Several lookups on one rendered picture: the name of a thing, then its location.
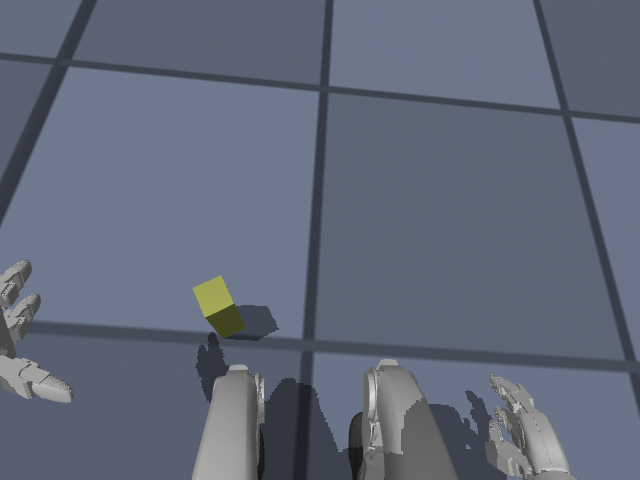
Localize carton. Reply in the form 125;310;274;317
192;275;245;339

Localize left robot hand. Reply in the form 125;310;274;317
0;260;74;403

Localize right robot hand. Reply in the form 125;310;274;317
484;374;571;480

